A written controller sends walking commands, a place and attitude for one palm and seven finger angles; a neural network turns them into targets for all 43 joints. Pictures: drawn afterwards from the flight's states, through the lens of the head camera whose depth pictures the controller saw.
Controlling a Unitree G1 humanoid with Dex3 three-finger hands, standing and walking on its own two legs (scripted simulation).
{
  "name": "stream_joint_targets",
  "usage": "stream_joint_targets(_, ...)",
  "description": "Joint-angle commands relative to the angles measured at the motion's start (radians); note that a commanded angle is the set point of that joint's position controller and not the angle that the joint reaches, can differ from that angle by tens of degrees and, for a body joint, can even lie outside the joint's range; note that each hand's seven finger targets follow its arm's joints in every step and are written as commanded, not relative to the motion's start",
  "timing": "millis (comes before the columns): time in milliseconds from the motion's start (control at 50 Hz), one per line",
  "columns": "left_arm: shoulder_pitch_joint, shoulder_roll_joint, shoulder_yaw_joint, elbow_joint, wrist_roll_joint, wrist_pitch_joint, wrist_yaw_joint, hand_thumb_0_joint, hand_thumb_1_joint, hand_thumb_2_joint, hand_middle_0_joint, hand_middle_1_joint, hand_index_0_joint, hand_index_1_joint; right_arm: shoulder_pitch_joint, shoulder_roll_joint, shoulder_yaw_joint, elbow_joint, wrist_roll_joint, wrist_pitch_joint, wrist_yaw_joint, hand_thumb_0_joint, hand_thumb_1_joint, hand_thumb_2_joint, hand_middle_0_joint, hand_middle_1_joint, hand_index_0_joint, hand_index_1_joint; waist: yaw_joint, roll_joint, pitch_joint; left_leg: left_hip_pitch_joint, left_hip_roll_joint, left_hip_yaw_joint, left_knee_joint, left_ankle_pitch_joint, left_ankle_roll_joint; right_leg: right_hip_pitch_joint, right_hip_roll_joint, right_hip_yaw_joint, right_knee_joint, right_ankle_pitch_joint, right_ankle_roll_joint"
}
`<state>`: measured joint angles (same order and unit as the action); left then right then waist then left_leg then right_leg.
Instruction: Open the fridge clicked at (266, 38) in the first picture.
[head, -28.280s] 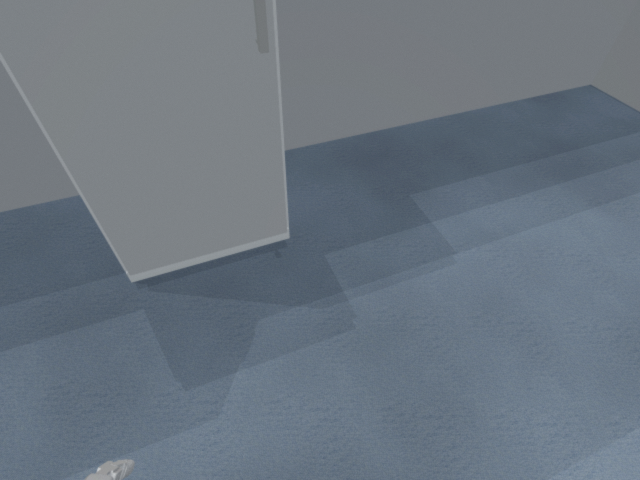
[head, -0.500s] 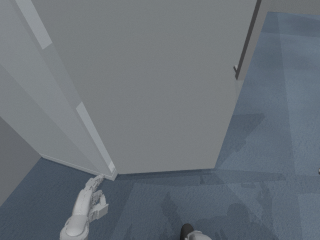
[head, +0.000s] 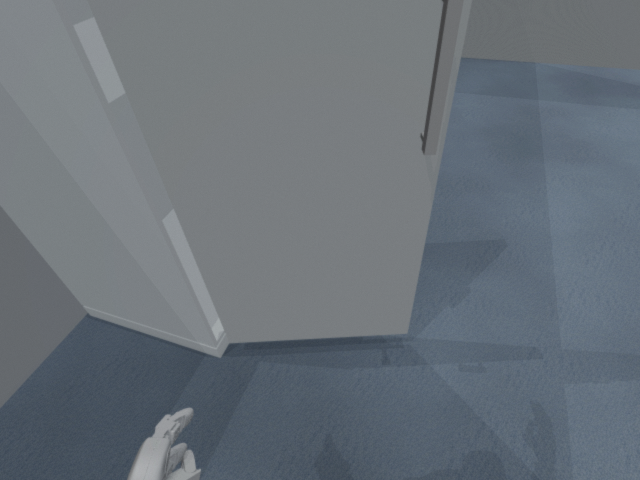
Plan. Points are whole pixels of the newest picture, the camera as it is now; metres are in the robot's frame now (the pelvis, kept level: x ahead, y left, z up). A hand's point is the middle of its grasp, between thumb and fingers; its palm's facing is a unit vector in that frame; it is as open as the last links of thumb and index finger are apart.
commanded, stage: stop stepping back and stand still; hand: right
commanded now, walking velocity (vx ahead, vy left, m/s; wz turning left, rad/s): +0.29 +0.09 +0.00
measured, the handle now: (436, 80) +0.70 -0.20 +0.20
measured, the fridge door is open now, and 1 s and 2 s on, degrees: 69 69 69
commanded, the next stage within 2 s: let the arm hang, fingers relaxed in 0.36 s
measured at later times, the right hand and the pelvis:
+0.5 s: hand out of the picture +0.17 -0.31 +0.14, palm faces +0.48 +0.73 -0.49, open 7.4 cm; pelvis -0.02 -0.03 -0.01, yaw -5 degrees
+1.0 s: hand out of the picture -0.04 -0.21 -0.17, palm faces +0.13 +0.97 -0.22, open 7.2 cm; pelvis -0.02 -0.02 +0.00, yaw -7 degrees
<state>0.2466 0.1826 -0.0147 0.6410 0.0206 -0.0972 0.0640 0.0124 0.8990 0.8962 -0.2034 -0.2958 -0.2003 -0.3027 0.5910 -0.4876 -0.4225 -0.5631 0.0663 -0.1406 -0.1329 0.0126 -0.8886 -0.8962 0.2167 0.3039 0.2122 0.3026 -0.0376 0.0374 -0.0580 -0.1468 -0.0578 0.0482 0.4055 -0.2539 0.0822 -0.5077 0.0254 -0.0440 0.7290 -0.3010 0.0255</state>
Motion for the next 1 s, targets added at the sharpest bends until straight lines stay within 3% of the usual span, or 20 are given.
stream_joint_targets(0,-0.108,0.168,0.074,-0.125,-0.025,-0.031,0.026,0.000,0.900,0.900,-0.200,-0.300,-0.200,-0.300,-0.308,-0.052,-0.001,0.036,-0.009,-0.016,-0.026,0.000,-0.900,-0.900,0.200,0.300,0.200,0.300,0.067,0.149,0.129,-0.408,0.338,-0.253,-0.232,-0.536,0.105,0.134,-0.094,0.074,0.265,-0.121,-0.024)
stream_joint_targets(60,-0.122,0.152,0.045,-0.118,-0.014,-0.031,0.045,0.000,0.900,0.900,-0.200,-0.300,-0.200,-0.300,-0.374,-0.063,0.022,-0.035,-0.042,-0.034,-0.048,0.000,-0.900,-0.900,0.200,0.300,0.200,0.300,0.073,-0.064,0.152,-0.365,0.255,-0.127,-0.037,-0.497,0.073,0.257,-0.075,-0.032,-0.121,-0.146,-0.048)
stream_joint_targets(80,-0.108,0.169,0.047,-0.131,-0.015,-0.045,0.048,0.000,0.900,0.900,-0.200,-0.300,-0.200,-0.300,-0.379,-0.073,0.009,-0.094,-0.038,-0.048,-0.051,0.000,-0.900,-0.900,0.200,0.300,0.200,0.300,0.072,-0.202,0.136,-0.367,0.168,-0.062,0.152,-0.445,0.037,0.288,-0.103,0.053,-0.292,-0.222,-0.074)
stream_joint_targets(100,-0.099,0.190,0.051,-0.156,-0.020,-0.064,0.050,0.000,0.900,0.900,-0.200,-0.300,-0.200,-0.300,-0.349,-0.098,-0.016,-0.154,-0.027,-0.068,-0.052,0.000,-0.900,-0.900,0.200,0.300,0.200,0.300,0.073,-0.407,0.128,-0.473,0.053,0.027,0.402,-0.363,-0.037,0.372,-0.276,0.387,-0.471,-0.287,-0.145)
stream_joint_targets(140,-0.107,0.148,0.045,-0.157,-0.012,-0.088,0.021,0.000,0.900,0.900,-0.200,-0.300,-0.200,-0.300,-0.317,-0.173,-0.093,-0.265,-0.024,-0.113,-0.035,0.000,-0.900,-0.900,0.200,0.300,0.200,0.300,0.059,-0.323,0.079,-0.416,0.022,-0.063,0.700,-0.287,-0.058,0.231,-0.396,0.658,-0.665,-0.542,-0.178)
stream_joint_targets(240,-0.097,0.133,0.047,-0.145,-0.005,-0.090,-0.011,0.000,0.900,0.900,-0.200,-0.300,-0.200,-0.300,-0.072,-0.112,-0.109,-0.207,-0.037,-0.099,-0.038,0.000,-0.900,-0.900,0.200,0.300,0.200,0.300,0.027,-0.322,0.043,-0.101,0.026,0.055,0.384,-0.154,-0.053,0.062,-0.265,0.218,-0.612,-0.379,-0.103)
stream_joint_targets(320,-0.080,0.144,0.054,-0.158,-0.003,-0.063,0.014,0.000,0.900,0.900,-0.200,-0.300,-0.200,-0.300,-0.081,-0.080,-0.082,-0.049,-0.030,-0.058,-0.036,0.000,-0.900,-0.900,0.200,0.300,0.200,0.300,0.035,-0.233,0.035,0.126,-0.026,0.110,0.051,-0.210,-0.032,0.020,-0.205,0.132,-0.478,-0.381,-0.069)
stream_joint_targets(340,-0.081,0.147,0.057,-0.155,-0.001,-0.057,0.018,0.000,0.900,0.900,-0.200,-0.300,-0.200,-0.300,-0.101,-0.093,-0.086,-0.030,-0.034,-0.052,-0.036,0.000,-0.900,-0.900,0.200,0.300,0.200,0.300,0.035,-0.145,0.033,0.153,0.015,0.045,-0.007,-0.193,-0.009,0.001,-0.177,0.105,-0.363,-0.322,-0.069)
stream_joint_targets(380,-0.062,0.137,0.064,-0.154,-0.004,-0.050,0.018,0.000,0.900,0.900,-0.200,-0.300,-0.200,-0.300,-0.151,-0.121,-0.097,-0.026,-0.027,-0.056,-0.034,0.000,-0.900,-0.900,0.200,0.300,0.200,0.300,0.050,0.125,0.026,0.064,0.283,-0.367,-0.148,-0.202,0.118,-0.042,-0.080,0.014,0.037,-0.094,-0.043)
stream_joint_targets(420,-0.054,0.123,0.055,-0.123,-0.014,-0.077,0.004,0.000,0.900,0.900,-0.200,-0.300,-0.200,-0.300,-0.215,-0.103,-0.087,-0.027,-0.017,-0.081,-0.044,0.000,-0.900,-0.900,0.200,0.300,0.200,0.300,0.042,0.167,-0.046,0.054,0.372,-0.405,-0.108,0.031,0.162,-0.015,-0.069,0.040,0.145,-0.147,-0.025)
stream_joint_targets(440,-0.078,0.221,0.107,0.049,-0.008,-0.072,-0.085,0.000,0.900,0.900,-0.200,-0.300,-0.200,-0.300,-0.232,0.137,0.275,0.657,-0.121,0.079,0.075,0.000,-0.900,-0.900,0.200,0.300,0.200,0.300,0.102,0.064,0.048,-0.076,0.449,-0.065,0.078,0.452,0.107,-0.062,-0.164,-0.004,0.209,-0.149,-0.020)
stream_joint_targets(500,0.033,0.154,0.075,0.025,0.002,0.080,-0.066,0.000,0.900,0.900,-0.200,-0.300,-0.200,-0.300,-0.284,0.178,0.321,0.766,-0.094,0.174,0.115,0.000,-0.900,-0.900,0.200,0.300,0.200,0.300,0.104,0.155,0.069,-0.300,0.264,0.014,0.235,0.199,0.031,0.186,-0.108,-0.004,-0.008,0.068,-0.038)
stream_joint_targets(580,-0.027,0.275,0.078,0.022,0.051,0.085,-0.049,0.000,0.900,0.900,-0.200,-0.300,-0.200,-0.300,-0.326,0.186,0.344,0.955,-0.098,0.169,0.134,0.000,-0.900,-0.900,0.200,0.300,0.200,0.300,0.057,-0.086,0.069,-0.268,0.088,-0.006,0.470,-0.220,-0.082,0.058,-0.351,0.461,-0.363,0.053,-0.220)
stream_joint_targets(640,-0.096,0.226,0.056,0.085,0.038,0.094,-0.044,0.000,0.900,0.900,-0.200,-0.300,-0.200,-0.300,-0.277,0.151,0.346,1.188,-0.097,0.157,0.129,0.000,-0.900,-0.900,0.200,0.300,0.200,0.300,-0.007,-0.068,0.043,-0.011,0.114,-0.064,0.197,-0.055,-0.072,-0.049,-0.221,0.221,-0.272,0.083,-0.127)
stream_joint_targets(680,-0.094,0.122,0.045,0.122,0.013,0.112,-0.040,0.000,0.900,0.900,-0.200,-0.300,-0.200,-0.300,-0.278,0.096,0.356,1.308,-0.095,0.126,0.119,0.000,-0.900,-0.900,0.200,0.300,0.200,0.300,0.021,0.175,0.062,-0.108,0.360,-0.398,-0.123,0.061,0.024,0.011,-0.035,0.013,0.020,-0.082,-0.026)
stream_joint_targets(700,-0.096,0.120,0.050,0.146,0.012,0.120,-0.040,0.000,0.900,0.900,-0.200,-0.300,-0.200,-0.300,-0.304,0.100,0.366,1.345,-0.095,0.119,0.115,0.000,-0.900,-0.900,0.200,0.300,0.200,0.300,0.032,0.099,0.082,-0.160,0.391,-0.410,-0.156,0.152,0.062,0.061,-0.056,0.050,0.095,-0.153,-0.026)
stream_joint_targets(740,-0.006,0.072,0.058,0.204,0.019,0.120,-0.037,0.000,0.900,0.900,-0.200,-0.300,-0.200,-0.300,-0.346,0.162,0.350,1.380,-0.103,0.106,0.108,0.000,-0.900,-0.900,0.200,0.300,0.200,0.300,0.076,-0.085,0.024,-0.070,0.362,-0.311,-0.056,0.394,0.109,0.104,-0.059,0.046,0.085,-0.130,-0.027)
stream_joint_targets(800,0.058,0.056,0.050,0.267,0.009,0.113,-0.038,0.000,0.900,0.900,-0.200,-0.300,-0.200,-0.300,-0.352,0.169,0.364,1.456,-0.089,0.107,0.104,0.000,-0.900,-0.900,0.200,0.300,0.200,0.300,0.076,-0.005,-0.048,0.069,0.271,-0.149,0.033,0.569,0.047,0.203,-0.062,0.024,-0.166,0.021,-0.030)
stream_joint_targets(880,0.049,0.094,0.043,0.340,0.004,0.097,-0.013,0.000,0.900,0.900,-0.200,-0.300,-0.200,-0.300,-0.307,0.207,0.389,1.547,-0.078,0.122,0.102,0.000,-0.900,-0.900,0.200,0.300,0.200,0.300,0.047,-0.098,-0.040,-0.010,0.180,-0.067,0.007,0.410,-0.059,0.391,-0.147,0.077,-0.262,0.430,-0.063)
stream_joint_targets(980,0.049,0.084,0.031,0.398,0.001,0.099,-0.018,0.000,0.900,0.900,-0.200,-0.300,-0.200,-0.300,-0.311,0.211,0.406,1.621,-0.075,0.127,0.106,0.000,-0.900,-0.900,0.200,0.300,0.200,0.300,0.042,-0.051,0.035,0.021,0.169,-0.070,-0.069,0.205,-0.044,0.320,-0.148,0.090,-0.366,0.236,-0.065)
